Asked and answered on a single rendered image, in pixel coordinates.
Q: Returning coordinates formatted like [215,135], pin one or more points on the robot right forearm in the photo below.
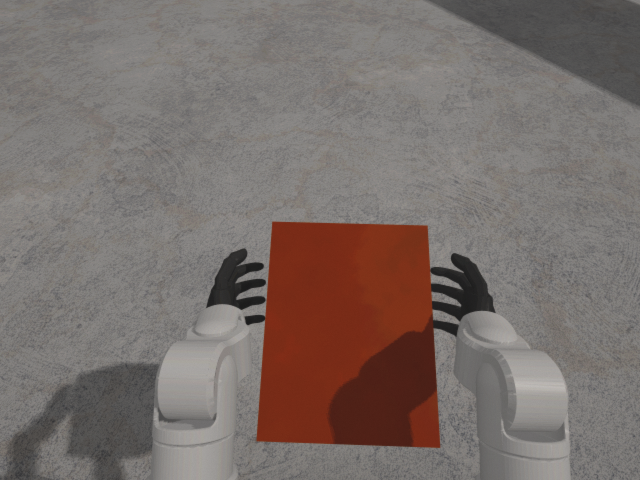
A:
[521,399]

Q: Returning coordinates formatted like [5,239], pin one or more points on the robot left forearm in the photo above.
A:
[195,401]

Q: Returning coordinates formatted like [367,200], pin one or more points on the robot left hand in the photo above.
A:
[225,289]

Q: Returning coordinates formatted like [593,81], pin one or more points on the carton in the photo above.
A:
[348,353]

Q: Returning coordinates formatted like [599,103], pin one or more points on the robot right hand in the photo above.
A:
[473,297]

